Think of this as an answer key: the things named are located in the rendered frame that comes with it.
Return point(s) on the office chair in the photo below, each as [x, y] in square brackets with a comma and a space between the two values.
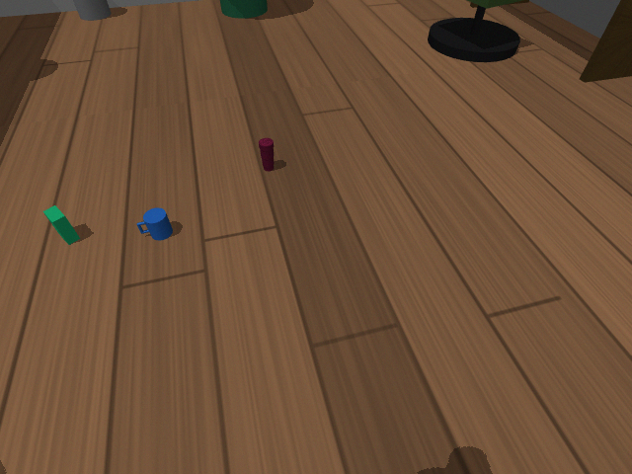
[475, 39]

